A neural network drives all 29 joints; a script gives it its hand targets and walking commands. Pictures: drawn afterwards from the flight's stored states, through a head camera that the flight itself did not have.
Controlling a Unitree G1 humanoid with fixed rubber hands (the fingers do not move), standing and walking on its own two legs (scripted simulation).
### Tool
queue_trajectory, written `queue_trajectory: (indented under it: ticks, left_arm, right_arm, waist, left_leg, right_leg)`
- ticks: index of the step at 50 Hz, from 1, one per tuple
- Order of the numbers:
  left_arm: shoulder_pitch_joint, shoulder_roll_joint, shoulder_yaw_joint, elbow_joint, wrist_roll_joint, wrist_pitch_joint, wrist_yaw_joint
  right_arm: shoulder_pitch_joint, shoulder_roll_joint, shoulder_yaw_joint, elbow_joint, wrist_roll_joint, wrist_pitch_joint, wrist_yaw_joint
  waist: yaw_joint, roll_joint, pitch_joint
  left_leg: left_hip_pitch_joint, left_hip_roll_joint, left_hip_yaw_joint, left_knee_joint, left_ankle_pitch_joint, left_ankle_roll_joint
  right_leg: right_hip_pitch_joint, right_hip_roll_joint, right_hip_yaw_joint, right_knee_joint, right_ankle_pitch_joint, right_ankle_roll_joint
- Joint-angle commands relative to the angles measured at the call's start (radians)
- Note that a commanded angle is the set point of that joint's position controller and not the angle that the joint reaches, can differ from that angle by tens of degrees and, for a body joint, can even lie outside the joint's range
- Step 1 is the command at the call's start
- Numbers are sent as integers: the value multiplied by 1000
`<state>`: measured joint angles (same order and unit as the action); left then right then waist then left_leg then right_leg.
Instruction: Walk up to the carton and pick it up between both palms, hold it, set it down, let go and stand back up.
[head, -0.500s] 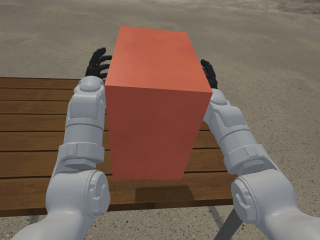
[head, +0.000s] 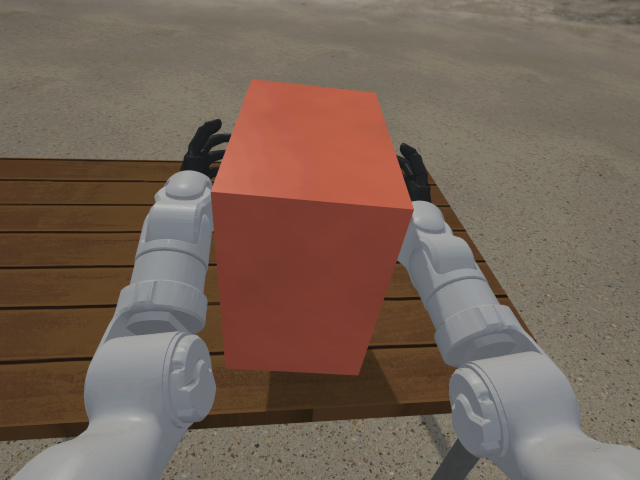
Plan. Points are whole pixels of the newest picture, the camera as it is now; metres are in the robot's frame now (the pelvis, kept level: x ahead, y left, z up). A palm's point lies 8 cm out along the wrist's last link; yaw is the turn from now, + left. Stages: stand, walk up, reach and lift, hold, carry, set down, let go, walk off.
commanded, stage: set down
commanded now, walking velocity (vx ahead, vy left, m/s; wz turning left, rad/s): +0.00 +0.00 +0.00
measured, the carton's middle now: (303, 224) +0.42 -0.02 +0.16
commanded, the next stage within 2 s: none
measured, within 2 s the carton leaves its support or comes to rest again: rests again in 1.64 s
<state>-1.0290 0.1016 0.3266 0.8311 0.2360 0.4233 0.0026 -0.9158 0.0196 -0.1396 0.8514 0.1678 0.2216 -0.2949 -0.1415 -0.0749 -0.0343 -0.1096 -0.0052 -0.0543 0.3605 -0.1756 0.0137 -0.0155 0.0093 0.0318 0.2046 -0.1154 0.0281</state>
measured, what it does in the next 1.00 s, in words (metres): stands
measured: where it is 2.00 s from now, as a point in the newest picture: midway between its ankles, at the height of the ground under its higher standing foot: outside the picture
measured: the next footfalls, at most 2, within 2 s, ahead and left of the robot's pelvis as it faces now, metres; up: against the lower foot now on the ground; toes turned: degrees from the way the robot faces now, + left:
none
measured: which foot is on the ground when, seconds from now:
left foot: down 0.00-1.00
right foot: down 0.00-1.00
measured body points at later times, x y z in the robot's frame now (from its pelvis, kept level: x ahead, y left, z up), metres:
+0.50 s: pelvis +0.01 +0.01 +0.00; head -0.01 +0.06 +0.45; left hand +0.47 +0.10 +0.19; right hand +0.40 -0.16 +0.17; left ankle +0.02 +0.11 -0.75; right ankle +0.00 -0.14 -0.75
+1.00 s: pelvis +0.01 +0.01 +0.00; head +0.02 +0.06 +0.45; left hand +0.48 +0.09 +0.15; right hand +0.39 -0.16 +0.13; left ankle +0.02 +0.11 -0.75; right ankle +0.00 -0.14 -0.75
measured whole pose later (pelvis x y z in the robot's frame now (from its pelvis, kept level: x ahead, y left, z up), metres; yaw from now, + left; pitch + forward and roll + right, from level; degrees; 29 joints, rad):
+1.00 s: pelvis +0.01 +0.01 +0.00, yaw -1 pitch +0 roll -2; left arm -1.01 0.14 0.24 1.05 0.20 0.21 -0.05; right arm -0.75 0.14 -0.27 0.79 0.00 0.09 -0.31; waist -0.18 -0.09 -0.02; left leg -0.19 -0.01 -0.02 0.37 -0.19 0.03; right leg -0.09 -0.01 0.03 0.19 -0.11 0.05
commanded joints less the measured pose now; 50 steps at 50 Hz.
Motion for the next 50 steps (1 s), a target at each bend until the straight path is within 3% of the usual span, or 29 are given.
queue_trajectory:
  ticks: [1, 8, 18, 41, 42, 44, 46, 48, 50]
  left_arm:
    - [-717, -747, -327, -71, -127, -65, -148]
    - [-697, -753, -346, -74, -131, -92, -151]
    - [-643, -753, -345, -68, -114, -108, -162]
    - [-626, -715, -304, 73, -102, -217, -201]
    - [-586, -689, -288, 155, -86, -212, -217]
    - [-564, -672, -261, 163, -66, -220, -227]
    - [-607, -683, -279, 138, -79, -241, -226]
    - [-606, -726, -322, 122, -93, -255, -221]
    - [-633, -715, -317, 108, -91, -272, -221]
  right_arm:
    - [-979, 618, 260, -319, 41, -96, 96]
    - [-926, 614, 260, -310, 42, -103, 91]
    - [-881, 625, 286, -346, 38, -122, 94]
    - [-790, 689, 230, -318, -82, -168, 86]
    - [-752, 679, 198, -287, -111, -161, 78]
    - [-738, 659, 181, -281, -130, -175, 81]
    - [-749, 678, 176, -299, -144, -194, 83]
    - [-767, 681, 181, -333, -151, -223, 85]
    - [-744, 703, 181, -325, -165, -230, 82]
  waist:
    - [-33, 131, -504]
    - [-48, 157, -514]
    - [-32, 157, -515]
    - [-38, 138, -523]
    - [-68, 101, -435]
    - [-48, 108, -421]
    - [-49, 130, -484]
    - [-51, 176, -569]
    - [-55, 179, -600]
  left_leg:
    - [237, -32, 67, -6, 232, -45]
    - [274, -24, 60, 17, 320, -71]
    - [280, -27, 63, 33, 389, -73]
    - [205, -20, 83, 8, 300, -48]
    - [176, -17, 74, -10, 252, -45]
    - [161, -14, 79, -22, 258, -48]
    - [165, -14, 81, -13, 271, -54]
    - [222, -4, 75, 22, 367, -80]
    - [226, -8, 83, 41, 397, -78]
  right_leg:
    - [52, 40, -87, 7, 272, 2]
    - [51, 45, -92, 13, 305, -10]
    - [65, 50, -92, 23, 360, -9]
    - [50, 31, -83, 32, 373, -13]
    - [54, 29, -85, 20, 359, 3]
    - [61, 32, -92, 26, 358, 1]
    - [49, 31, -96, 30, 355, -3]
    - [18, 38, -107, 35, 386, -16]
    - [8, 34, -104, 37, 399, -16]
